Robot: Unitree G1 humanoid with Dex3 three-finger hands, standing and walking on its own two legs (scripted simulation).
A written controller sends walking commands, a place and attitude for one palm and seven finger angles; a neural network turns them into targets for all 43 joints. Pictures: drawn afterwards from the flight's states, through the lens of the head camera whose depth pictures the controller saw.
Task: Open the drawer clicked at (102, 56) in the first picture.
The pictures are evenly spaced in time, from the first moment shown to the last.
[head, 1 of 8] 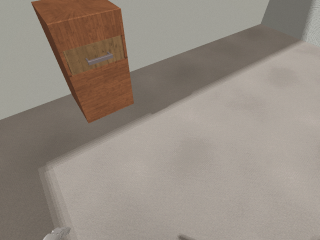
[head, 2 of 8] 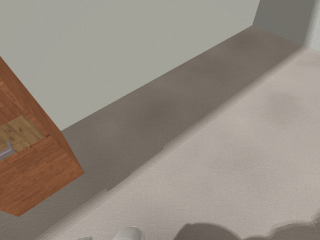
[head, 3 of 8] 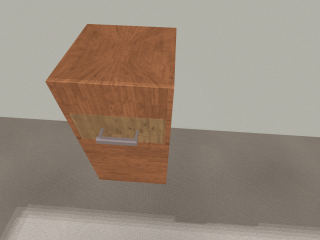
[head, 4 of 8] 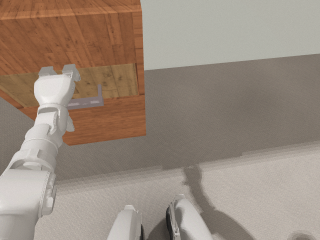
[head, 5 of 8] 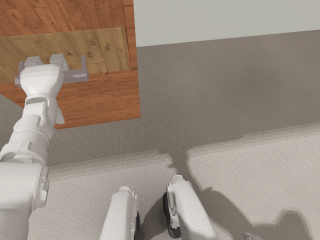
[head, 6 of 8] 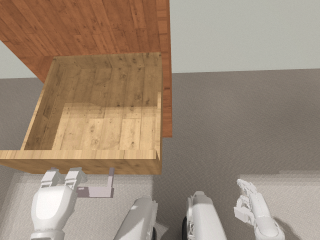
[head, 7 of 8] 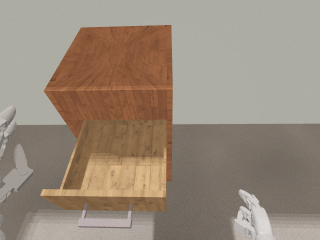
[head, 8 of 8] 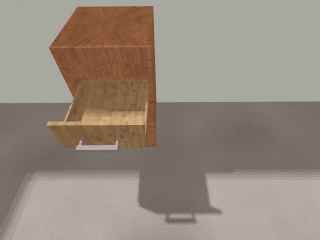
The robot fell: no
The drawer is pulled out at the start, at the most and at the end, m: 0.00 0.30 0.30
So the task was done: yes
